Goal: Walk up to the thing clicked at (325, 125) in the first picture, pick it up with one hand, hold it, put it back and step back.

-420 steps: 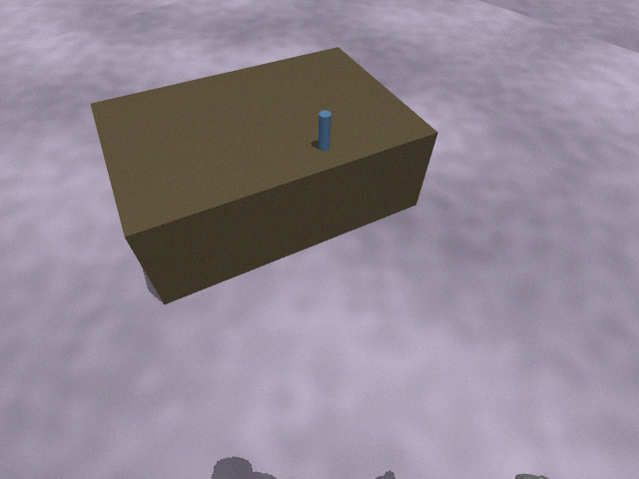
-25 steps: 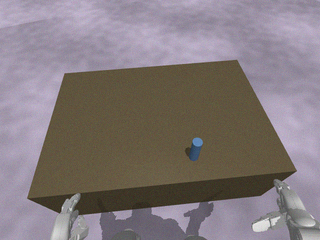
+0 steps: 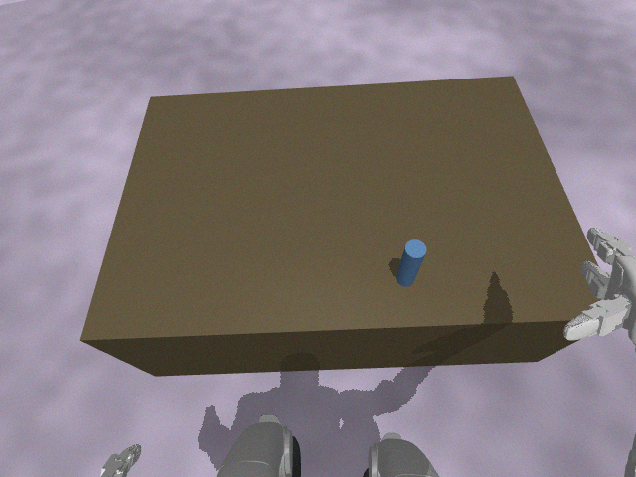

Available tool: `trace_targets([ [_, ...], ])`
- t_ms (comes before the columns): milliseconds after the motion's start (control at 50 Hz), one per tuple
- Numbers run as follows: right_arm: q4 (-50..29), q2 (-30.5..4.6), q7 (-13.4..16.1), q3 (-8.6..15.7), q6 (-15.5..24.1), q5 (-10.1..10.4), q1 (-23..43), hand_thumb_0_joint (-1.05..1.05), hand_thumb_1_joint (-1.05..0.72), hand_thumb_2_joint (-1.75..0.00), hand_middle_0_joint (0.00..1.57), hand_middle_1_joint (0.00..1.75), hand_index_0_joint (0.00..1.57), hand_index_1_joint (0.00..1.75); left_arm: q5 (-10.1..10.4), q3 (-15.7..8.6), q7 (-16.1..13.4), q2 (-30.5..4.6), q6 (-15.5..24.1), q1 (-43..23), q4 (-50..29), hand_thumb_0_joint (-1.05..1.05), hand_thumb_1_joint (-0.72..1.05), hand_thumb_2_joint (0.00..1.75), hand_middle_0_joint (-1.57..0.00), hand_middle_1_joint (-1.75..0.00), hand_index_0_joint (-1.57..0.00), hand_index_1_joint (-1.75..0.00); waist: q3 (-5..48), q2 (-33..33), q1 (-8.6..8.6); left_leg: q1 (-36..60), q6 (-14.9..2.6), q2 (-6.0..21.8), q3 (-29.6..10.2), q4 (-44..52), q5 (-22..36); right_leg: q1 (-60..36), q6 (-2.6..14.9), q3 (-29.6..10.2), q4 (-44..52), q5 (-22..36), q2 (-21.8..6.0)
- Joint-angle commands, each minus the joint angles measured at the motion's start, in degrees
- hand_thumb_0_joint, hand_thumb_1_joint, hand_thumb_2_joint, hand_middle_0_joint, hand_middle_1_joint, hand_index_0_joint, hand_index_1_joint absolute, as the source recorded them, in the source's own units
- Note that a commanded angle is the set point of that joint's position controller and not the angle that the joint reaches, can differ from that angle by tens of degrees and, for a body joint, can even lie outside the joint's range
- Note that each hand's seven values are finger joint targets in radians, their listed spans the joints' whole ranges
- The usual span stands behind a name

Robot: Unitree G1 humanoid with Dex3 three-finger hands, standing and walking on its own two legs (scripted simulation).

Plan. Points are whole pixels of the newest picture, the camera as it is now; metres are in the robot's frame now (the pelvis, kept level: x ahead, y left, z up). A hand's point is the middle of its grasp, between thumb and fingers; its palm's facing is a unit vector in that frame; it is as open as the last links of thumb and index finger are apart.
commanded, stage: go down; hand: right
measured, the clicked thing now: (410, 264) +0.49 -0.15 -0.27
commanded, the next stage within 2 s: approach in 1.20 s
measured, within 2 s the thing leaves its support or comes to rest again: neither
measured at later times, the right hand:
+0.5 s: hand (586, 251) +0.39 -0.33 -0.01, palm faces +0.07 +0.99 -0.10, open 17.6 cm
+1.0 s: hand (597, 235) +0.40 -0.34 +0.01, palm faces +0.07 +0.99 -0.07, open 17.6 cm
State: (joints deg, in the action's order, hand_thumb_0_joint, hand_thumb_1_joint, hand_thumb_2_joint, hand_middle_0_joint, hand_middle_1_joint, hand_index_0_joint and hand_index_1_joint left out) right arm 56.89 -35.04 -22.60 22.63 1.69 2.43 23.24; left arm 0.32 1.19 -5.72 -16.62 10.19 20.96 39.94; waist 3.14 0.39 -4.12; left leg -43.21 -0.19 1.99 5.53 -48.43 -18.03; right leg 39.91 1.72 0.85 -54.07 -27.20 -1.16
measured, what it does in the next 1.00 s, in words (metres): stands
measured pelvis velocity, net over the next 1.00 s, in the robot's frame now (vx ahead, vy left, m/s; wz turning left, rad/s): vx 0.02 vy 0.00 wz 0.01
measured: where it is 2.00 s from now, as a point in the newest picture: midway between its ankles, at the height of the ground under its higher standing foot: outside the picture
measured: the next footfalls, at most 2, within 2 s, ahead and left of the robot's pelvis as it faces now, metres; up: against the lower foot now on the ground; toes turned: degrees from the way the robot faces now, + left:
none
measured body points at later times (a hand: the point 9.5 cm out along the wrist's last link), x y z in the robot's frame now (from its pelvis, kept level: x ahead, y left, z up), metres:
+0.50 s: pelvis +0.01 +0.00 +0.00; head +0.12 -0.03 +0.43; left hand +0.06 +0.28 -0.10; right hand +0.38 -0.38 +0.00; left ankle +0.06 +0.13 -0.69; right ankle -0.01 -0.10 -0.69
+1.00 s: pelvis +0.02 +0.00 -0.01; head +0.13 -0.03 +0.43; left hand +0.07 +0.28 -0.10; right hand +0.40 -0.39 +0.02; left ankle +0.06 +0.13 -0.69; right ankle -0.01 -0.10 -0.69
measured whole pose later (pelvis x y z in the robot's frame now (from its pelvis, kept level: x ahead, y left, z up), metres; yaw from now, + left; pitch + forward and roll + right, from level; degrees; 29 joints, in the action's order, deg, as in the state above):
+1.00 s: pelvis +0.02 +0.00 -0.01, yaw +0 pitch +18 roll +3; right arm 68.2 -42.7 -31.3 30.4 12.1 4.0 33.0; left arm -0.2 2.5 -2.8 -17.9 7.8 20.8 39.8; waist 5.8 0.7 -5.6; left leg -48.2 -0.2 1.3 6.0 -49.5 -19.5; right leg 45.3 1.6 0.2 -56.0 -29.1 -1.8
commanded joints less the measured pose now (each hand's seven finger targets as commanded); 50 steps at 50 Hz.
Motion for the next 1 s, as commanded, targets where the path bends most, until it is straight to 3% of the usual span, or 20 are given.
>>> trace_targets([
  [0, -5.9, -21.1, -1.1, 4.6, 7.2, 0.8, 20.2, 0.0, 0.61, -0.03, 0.04, 0.05, 0.04, 0.05, 0.4, -3.4, -0.4, -11.3, 2.3, 3.5, -5.5, 0.0, 0.91, 0.9, -0.19, -0.29, -0.19, -0.29, 18.2, -7.8, 0.91, 9.9, -2.46, -1.4, -2.8, 3.9, 4.2, -4.7, -1.27, -5.2, 10.8, 10.5, -0.2],
  [60, -3.0, -22.2, -1.8, 5.2, 8.5, 1.0, 21.7, 0.0, 0.61, -0.03, 0.04, 0.05, 0.04, 0.05, 0.2, -3.0, -0.3, -11.4, 2.4, 4.8, -4.6, 0.0, 0.92, 0.89, -0.19, -0.29, -0.19, -0.29, 19.9, -7.4, 0.45, 10.4, -2.39, -1.3, -3.0, 3.9, 5.8, -4.9, -1.21, -4.5, 9.6, 12.5, 0.0],
  [80, -4.0, -24.7, -1.9, 6.8, 9.0, 1.1, 22.0, 0.0, 0.61, -0.03, 0.04, 0.05, 0.04, 0.05, 0.2, -2.9, -0.2, -11.5, 2.3, 5.0, -4.3, 0.0, 0.91, 0.9, -0.19, -0.29, -0.19, -0.29, 20.8, -8.1, 1.11, 11.3, -2.45, -1.3, -3.0, 3.8, 6.3, -4.4, -1.2, -4.5, 9.6, 13.5, 0.1],
  [120, -0.5, -23.2, -2.4, 5.8, 9.3, 1.1, 22.0, 0.0, 0.61, -0.03, 0.04, 0.05, 0.04, 0.05, 0.2, -2.4, -0.2, -11.1, 2.1, 5.2, -4.4, 0.0, 0.92, 0.89, -0.19, -0.29, -0.19, -0.29, 19.4, -6.7, 0.61, 11.6, -2.36, -1.4, -3.0, 3.8, 7.0, -3.2, -1.04, -3.8, 9.0, 14.3, 0.3],
  [180, -1.0, -24.3, -3.3, 5.8, 10.5, 1.2, 25.2, 0.0, 0.61, -0.03, 0.05, 0.05, 0.04, 0.05, -0.1, -2.4, 0.0, -11.5, 2.1, 5.7, -3.4, 0.0, 0.92, 0.9, -0.19, -0.3, -0.19, -0.29, 19.9, -8.8, 0.2, 9.2, -2.53, -1.5, -3.0, 3.3, 7.7, -4.3, -1.3, -3.9, 8.1, 15.8, 0.2],
  [200, 0.0, -24.0, -3.5, 6.1, 10.8, 1.3, 24.6, 0.0, 0.6, -0.03, 0.05, 0.05, 0.05, 0.05, 0.0, -2.5, 0.1, -11.7, 2.1, 5.6, -3.6, 0.0, 0.91, 0.9, -0.19, -0.3, -0.19, -0.3, 22.0, -7.7, -0.14, 9.4, -2.45, -1.5, -2.9, 2.9, 8.8, -5.0, -1.23, -4.1, 7.7, 17.2, 0.1],
  [320, 1.1, -26.5, -4.7, 7.7, 11.6, 1.5, 24.5, 0.0, 0.58, -0.04, 0.06, 0.05, 0.05, 0.05, 0.0, -2.6, 0.5, -12.3, 1.7, 6.4, -3.0, 0.0, 0.91, 0.9, -0.19, -0.3, -0.19, -0.3, 21.3, -7.7, 0.11, 10.5, -2.32, -1.5, -3.2, 3.0, 9.2, -3.0, -0.82, -3.6, 7.3, 16.7, 0.6],
  [360, -1.2, -26.5, -5.1, 7.6, 11.7, 1.8, 26.1, 0.0, 0.58, -0.04, 0.05, 0.05, 0.05, 0.05, 0.0, -3.0, 0.5, -12.8, 1.4, 7.2, -2.6, 0.0, 0.91, 0.91, -0.19, -0.3, -0.19, -0.3, 24.5, -9.3, 0.07, 9.7, -2.53, -1.7, -3.1, 2.4, 11.6, -6.4, -1.28, -4.2, 6.8, 21.4, 0.2],
  [420, 0.6, -26.4, -5.6, 8.0, 11.9, 1.8, 23.8, 0.0, 0.56, -0.05, 0.06, 0.05, 0.05, 0.05, -0.1, -2.8, 1.0, -12.5, 1.1, 7.8, -2.3, 0.0, 0.91, 0.9, -0.19, -0.3, -0.19, -0.3, 24.4, -9.6, 0.04, 9.1, -2.81, -1.8, -2.9, 1.8, 14.8, -8.1, -1.76, -4.4, 5.7, 27.9, -0.1],
  [520, -0.4, -26.0, -5.8, 8.2, 12.5, 2.4, 25.6, 0.0, 0.55, -0.05, 0.06, 0.05, 0.05, 0.05, 0.0, -2.5, 1.3, -12.2, 0.6, 6.5, -3.1, 0.0, 0.9, 0.91, -0.19, -0.3, -0.19, -0.3, 21.1, -8.8, -0.63, 7.8, -2.65, -1.9, -2.9, 3.0, 11.2, -6.4, -1.42, -4.8, 7.0, 22.5, -0.3],
  [540, 0.7, -26.2, -5.9, 8.8, 12.4, 2.2, 23.0, 0.0, 0.57, -0.05, 0.05, 0.05, 0.05, 0.05, 0.0, -2.9, 1.3, -12.4, 0.6, 6.7, -2.6, 0.0, 0.9, 0.91, -0.19, -0.3, -0.19, -0.3, 21.6, -8.8, 0.0, 8.8, -2.63, -1.7, -3.0, 3.1, 11.1, -6.2, -1.19, -4.3, 6.9, 21.7, 0.0],
  [580, -2.2, -26.2, -6.2, 8.1, 12.9, 2.4, 25.9, 0.0, 0.57, -0.05, 0.05, 0.05, 0.05, 0.05, 0.0, -2.5, 1.2, -12.2, 0.5, 6.4, -3.3, 0.0, 0.91, 0.91, -0.19, -0.3, -0.19, -0.3, 23.4, -10.0, -0.23, 7.8, -2.67, -1.9, -3.0, 2.8, 11.9, -8.3, -1.42, -4.6, 6.6, 23.8, -0.3],
  [640, 0.0, -26.5, -6.5, 9.0, 12.5, 2.6, 22.2, 0.0, 0.55, -0.06, 0.05, 0.05, 0.05, 0.05, 0.1, -3.1, 1.3, -12.8, 0.1, 7.5, -2.5, 0.0, 0.9, 0.91, -0.18, -0.3, -0.18, -0.3, 24.1, -9.2, -0.19, 8.4, -2.82, -2.0, -2.8, 2.3, 14.2, -9.4, -1.77, -4.9, 6.2, 28.5, -0.4],
  [660, -2.4, -27.0, -6.7, 8.9, 13.0, 2.8, 25.6, 0.0, 0.55, -0.06, 0.05, 0.05, 0.05, 0.05, -0.2, -2.7, 1.4, -12.5, 0.0, 7.4, -2.3, 0.0, 0.9, 0.91, -0.18, -0.3, -0.18, -0.3, 23.1, -10.7, -0.19, 7.9, -2.85, -2.0, -2.8, 2.3, 14.2, -8.7, -1.96, -4.9, 6.1, 29.0, -0.5],
  [680, -1.0, -27.2, -6.7, 9.8, 13.0, 2.8, 23.4, 0.0, 0.56, -0.05, 0.05, 0.05, 0.05, 0.05, -0.2, -3.4, 1.5, -13.4, -0.1, 7.9, -2.1, 0.0, 0.9, 0.91, -0.18, -0.3, -0.18, -0.3, 25.2, -10.6, 0.06, 8.4, -3.01, -1.9, -2.8, 1.9, 15.3, -10.3, -2.21, -5.3, 5.8, 31.7, -0.7],
  [700, -3.1, -26.9, -7.0, 9.1, 13.3, 3.0, 25.5, 0.0, 0.56, -0.05, 0.05, 0.05, 0.05, 0.05, -0.1, -2.6, 1.6, -12.3, -0.1, 7.4, -2.5, 0.0, 0.9, 0.91, -0.18, -0.29, -0.18, -0.3, 25.4, -10.6, -0.21, 7.4, -2.96, -2.1, -2.7, 1.8, 15.5, -11.1, -2.22, -5.4, 5.4, 33.3, -0.9],
  [760, 2.1, -26.5, -7.3, 9.9, 12.9, 3.1, 21.3, 0.0, 0.57, -0.06, 0.05, 0.05, 0.05, 0.05, -0.1, -3.4, 1.7, -13.3, -0.3, 8.0, -2.2, 0.0, 0.89, 0.91, -0.19, -0.29, -0.18, -0.3, 22.1, -8.7, -0.2, 8.3, -2.95, -2.0, -2.8, 2.1, 15.2, -8.3, -2.0, -5.0, 5.6, 31.0, -0.6],
  [800, -2.2, -28.2, -7.6, 10.5, 13.6, 3.1, 25.5, 0.0, 0.58, -0.06, 0.05, 0.05, 0.05, 0.05, -0.2, -3.1, 1.8, -13.1, -0.4, 7.9, -2.6, 0.0, 0.89, 0.92, -0.19, -0.29, -0.18, -0.3, 26.1, -11.0, 0.16, 10.0, -3.13, -1.8, -3.1, 1.3, 17.2, -8.7, -2.1, -4.9, 5.3, 32.4, -0.6],
  [840, -0.3, -26.1, -8.2, 9.3, 13.5, 3.3, 24.5, 0.0, 0.58, -0.06, 0.05, 0.05, 0.05, 0.05, 0.0, -2.7, 2.0, -12.4, -0.6, 7.8, -2.9, 0.0, 0.89, 0.91, -0.18, -0.29, -0.18, -0.3, 23.9, -8.3, -0.74, 9.1, -3.07, -2.0, -3.0, 1.5, 17.0, -7.9, -1.91, -4.8, 5.2, 31.8, -0.6],
  [980, 0.6, -29.1, -8.6, 10.9, 14.6, 3.2, 27.4, 0.0, 0.61, -0.06, 0.05, 0.05, 0.05, 0.05, -0.2, -2.2, 2.3, -12.7, -0.8, 7.7, -3.2, 0.0, 0.89, 0.91, -0.18, -0.29, -0.18, -0.3, 23.3, -9.3, -0.64, 8.3, -2.93, -1.7, -3.2, 1.0, 15.3, -5.5, -1.44, -4.4, 4.5, 27.7, -0.2],
])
